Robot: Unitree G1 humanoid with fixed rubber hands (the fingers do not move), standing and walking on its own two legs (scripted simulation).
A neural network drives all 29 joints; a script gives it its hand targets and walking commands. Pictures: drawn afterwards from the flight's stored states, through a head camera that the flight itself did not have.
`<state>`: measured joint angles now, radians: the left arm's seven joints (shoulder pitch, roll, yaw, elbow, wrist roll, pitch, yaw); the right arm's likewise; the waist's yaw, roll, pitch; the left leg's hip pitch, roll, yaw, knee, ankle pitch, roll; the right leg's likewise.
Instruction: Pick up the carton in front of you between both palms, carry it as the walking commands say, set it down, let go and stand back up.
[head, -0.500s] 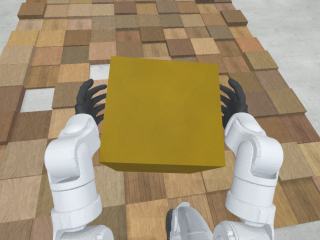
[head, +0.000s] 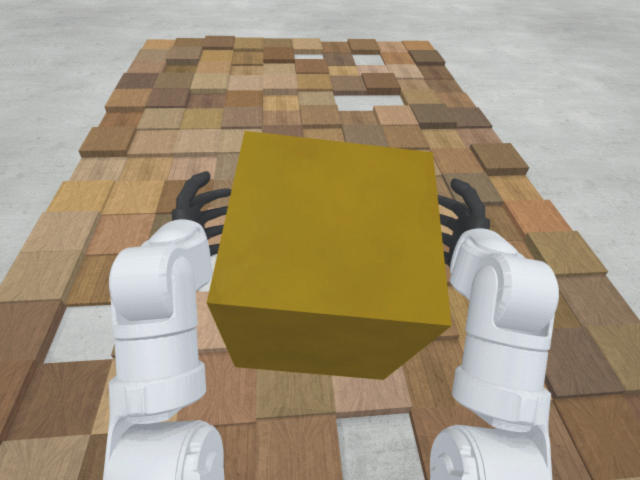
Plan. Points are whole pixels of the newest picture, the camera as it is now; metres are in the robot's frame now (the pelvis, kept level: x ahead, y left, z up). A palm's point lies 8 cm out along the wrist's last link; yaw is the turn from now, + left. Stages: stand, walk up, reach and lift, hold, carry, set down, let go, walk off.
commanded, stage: carry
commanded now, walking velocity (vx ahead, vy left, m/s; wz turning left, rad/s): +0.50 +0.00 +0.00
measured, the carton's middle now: (323, 271) +0.36 +0.01 +0.09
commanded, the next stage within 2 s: none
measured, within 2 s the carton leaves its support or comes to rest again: neither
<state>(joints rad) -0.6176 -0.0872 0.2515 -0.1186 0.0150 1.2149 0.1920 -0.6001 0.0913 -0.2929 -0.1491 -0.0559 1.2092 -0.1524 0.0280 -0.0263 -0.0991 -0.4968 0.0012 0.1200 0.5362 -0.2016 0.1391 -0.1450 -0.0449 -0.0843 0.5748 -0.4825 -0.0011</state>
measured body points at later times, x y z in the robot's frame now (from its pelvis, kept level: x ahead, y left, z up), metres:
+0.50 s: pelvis +0.29 -0.01 +0.02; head +0.34 -0.01 +0.47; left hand +0.61 +0.17 +0.10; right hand +0.65 -0.13 +0.10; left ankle +0.23 +0.10 -0.62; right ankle +0.28 -0.09 -0.71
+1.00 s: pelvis +0.61 +0.02 +0.04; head +0.64 +0.02 +0.48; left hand +0.98 +0.14 +0.17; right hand +0.96 -0.17 +0.18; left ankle +0.55 +0.10 -0.70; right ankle +0.72 -0.10 -0.66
